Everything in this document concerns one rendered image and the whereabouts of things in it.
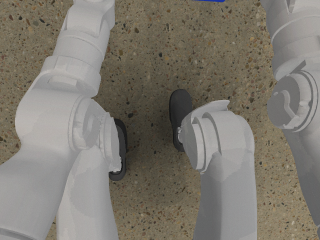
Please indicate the robot right forearm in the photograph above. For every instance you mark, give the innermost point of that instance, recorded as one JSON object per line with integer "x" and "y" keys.
{"x": 294, "y": 29}

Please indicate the robot right upper arm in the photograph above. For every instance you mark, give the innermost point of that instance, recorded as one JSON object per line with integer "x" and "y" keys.
{"x": 294, "y": 107}

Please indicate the robot left upper arm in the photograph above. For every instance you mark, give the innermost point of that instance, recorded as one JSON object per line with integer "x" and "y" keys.
{"x": 53, "y": 127}

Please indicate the robot shin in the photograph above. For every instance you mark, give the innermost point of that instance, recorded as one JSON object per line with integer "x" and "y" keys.
{"x": 218, "y": 105}
{"x": 115, "y": 165}

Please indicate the robot left shin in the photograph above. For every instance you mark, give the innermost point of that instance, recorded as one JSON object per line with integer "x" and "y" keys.
{"x": 115, "y": 165}

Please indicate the robot right shin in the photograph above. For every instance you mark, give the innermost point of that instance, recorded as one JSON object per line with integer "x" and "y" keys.
{"x": 218, "y": 105}

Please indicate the robot left forearm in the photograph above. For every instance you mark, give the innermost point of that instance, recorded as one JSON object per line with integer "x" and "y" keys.
{"x": 80, "y": 50}

